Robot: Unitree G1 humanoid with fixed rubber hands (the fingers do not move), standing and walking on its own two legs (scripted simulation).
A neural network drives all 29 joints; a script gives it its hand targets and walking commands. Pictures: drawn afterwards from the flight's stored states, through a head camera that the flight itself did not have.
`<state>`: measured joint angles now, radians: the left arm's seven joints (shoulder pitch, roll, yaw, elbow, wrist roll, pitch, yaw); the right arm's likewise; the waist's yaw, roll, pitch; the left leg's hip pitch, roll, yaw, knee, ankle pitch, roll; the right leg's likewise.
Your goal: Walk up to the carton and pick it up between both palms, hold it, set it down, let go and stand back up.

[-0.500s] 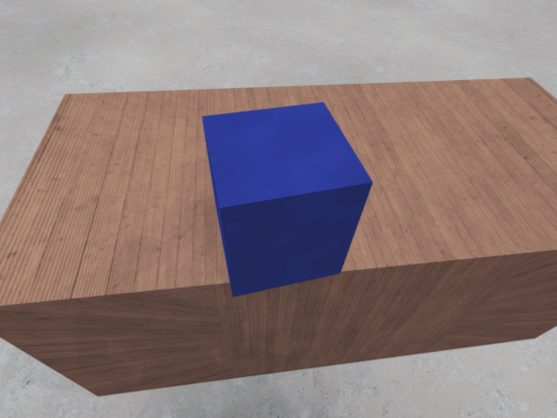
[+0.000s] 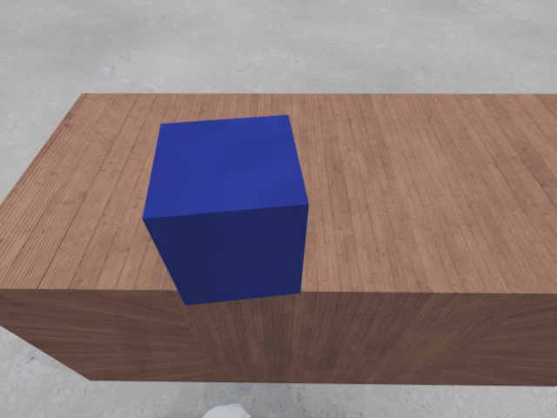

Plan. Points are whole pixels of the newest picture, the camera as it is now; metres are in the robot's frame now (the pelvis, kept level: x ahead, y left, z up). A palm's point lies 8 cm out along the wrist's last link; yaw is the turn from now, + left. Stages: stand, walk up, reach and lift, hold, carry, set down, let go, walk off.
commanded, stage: walk up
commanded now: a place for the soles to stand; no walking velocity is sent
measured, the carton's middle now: (234, 213) +0.43 +0.11 +0.02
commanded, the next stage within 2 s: none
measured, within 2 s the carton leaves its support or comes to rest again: neither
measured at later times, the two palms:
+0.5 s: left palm out of the picture +0.06 +0.24 -0.12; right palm out of the picture +0.15 -0.25 -0.12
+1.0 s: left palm out of the picture -0.02 +0.26 -0.13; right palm (439, 409) +0.18 -0.23 -0.11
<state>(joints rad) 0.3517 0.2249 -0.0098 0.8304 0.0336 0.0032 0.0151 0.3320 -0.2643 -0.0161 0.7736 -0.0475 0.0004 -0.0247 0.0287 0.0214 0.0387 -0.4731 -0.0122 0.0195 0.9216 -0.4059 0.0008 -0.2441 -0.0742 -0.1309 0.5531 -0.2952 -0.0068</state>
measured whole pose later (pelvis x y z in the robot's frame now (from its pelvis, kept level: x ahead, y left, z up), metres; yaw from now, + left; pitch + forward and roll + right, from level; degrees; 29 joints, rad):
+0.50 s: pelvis +0.02 -0.02 +0.00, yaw +13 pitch -1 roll -1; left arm 0.24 0.24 -0.03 0.80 0.02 0.00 0.01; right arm 0.27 -0.24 0.01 0.82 -0.01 -0.01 0.00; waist -0.02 0.02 0.03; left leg -0.31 -0.05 -0.12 0.59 -0.25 0.01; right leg -0.17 -0.05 -0.20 0.53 -0.33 0.00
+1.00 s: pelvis +0.02 +0.00 +0.00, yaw +23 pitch -1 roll -2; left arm 0.28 0.28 0.00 0.85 0.05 -0.01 0.05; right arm 0.29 -0.28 -0.01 0.78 -0.06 0.05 0.02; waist -0.01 0.01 0.08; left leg -0.46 -0.03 -0.05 0.88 -0.43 -0.04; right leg -0.11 -0.11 -0.33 0.51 -0.35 0.02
